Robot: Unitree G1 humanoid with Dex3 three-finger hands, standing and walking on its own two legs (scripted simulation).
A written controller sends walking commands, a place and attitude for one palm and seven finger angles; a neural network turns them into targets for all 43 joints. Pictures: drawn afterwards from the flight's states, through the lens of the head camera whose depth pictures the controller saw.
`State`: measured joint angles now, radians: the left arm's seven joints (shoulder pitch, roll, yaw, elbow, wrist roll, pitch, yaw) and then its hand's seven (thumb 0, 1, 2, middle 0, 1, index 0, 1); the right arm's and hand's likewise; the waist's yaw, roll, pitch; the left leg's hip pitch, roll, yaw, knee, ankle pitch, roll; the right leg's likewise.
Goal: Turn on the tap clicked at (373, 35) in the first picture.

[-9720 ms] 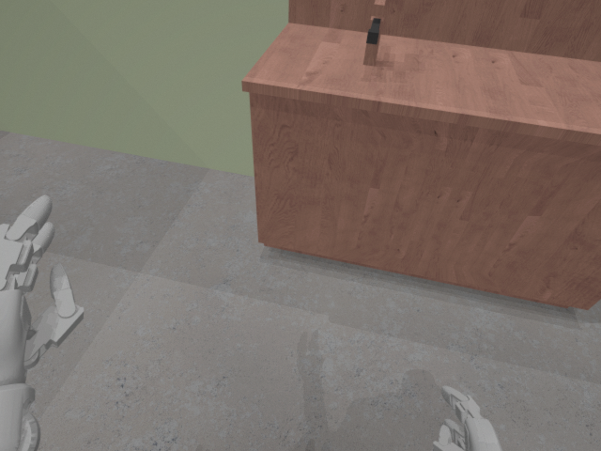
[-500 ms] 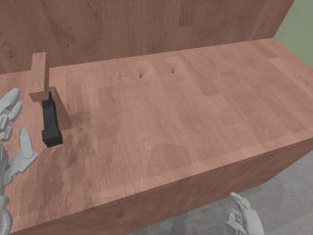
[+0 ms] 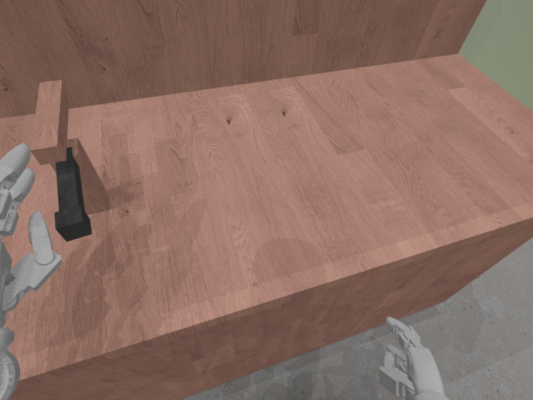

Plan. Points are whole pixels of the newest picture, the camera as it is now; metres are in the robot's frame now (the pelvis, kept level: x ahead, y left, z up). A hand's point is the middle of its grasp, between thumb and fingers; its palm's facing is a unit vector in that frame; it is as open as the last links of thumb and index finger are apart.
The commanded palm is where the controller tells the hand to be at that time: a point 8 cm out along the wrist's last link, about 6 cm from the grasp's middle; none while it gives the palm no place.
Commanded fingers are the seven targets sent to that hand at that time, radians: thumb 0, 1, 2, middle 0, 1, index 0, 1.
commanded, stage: shuffle to correct the standing spot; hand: left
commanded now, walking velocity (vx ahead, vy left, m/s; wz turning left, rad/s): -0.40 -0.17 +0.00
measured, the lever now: (73, 223) +0.27 +0.26 +0.14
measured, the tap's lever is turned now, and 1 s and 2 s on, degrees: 5 5 5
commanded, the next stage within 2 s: none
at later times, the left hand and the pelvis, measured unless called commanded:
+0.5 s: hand (59, 308) +0.17 +0.22 +0.16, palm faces +0.36 -0.83 -0.43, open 7.4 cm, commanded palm +0.11 +0.25 +0.17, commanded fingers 0.00 0.90 0.90 -0.20 -0.30 -0.20 -0.30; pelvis -0.04 -0.03 -0.01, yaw +1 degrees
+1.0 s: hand (104, 345) +0.14 +0.17 +0.16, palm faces +0.40 -0.85 -0.34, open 7.5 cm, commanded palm +0.09 +0.21 +0.17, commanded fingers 0.00 0.90 0.90 -0.20 -0.30 -0.20 -0.30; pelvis -0.07 -0.08 -0.01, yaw +1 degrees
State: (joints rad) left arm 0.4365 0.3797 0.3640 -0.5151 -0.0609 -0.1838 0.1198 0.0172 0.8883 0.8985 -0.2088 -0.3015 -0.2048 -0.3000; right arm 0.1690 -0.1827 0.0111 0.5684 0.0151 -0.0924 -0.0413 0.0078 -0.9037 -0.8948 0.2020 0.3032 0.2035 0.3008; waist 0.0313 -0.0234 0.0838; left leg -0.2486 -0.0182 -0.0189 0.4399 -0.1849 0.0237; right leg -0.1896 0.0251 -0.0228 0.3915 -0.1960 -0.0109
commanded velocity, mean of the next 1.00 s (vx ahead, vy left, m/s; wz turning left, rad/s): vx -0.16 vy -0.18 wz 0.00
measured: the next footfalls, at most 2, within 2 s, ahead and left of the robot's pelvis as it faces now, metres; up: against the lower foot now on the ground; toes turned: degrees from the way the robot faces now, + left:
none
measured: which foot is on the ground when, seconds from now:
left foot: down 0.00-1.00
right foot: down 0.00-1.00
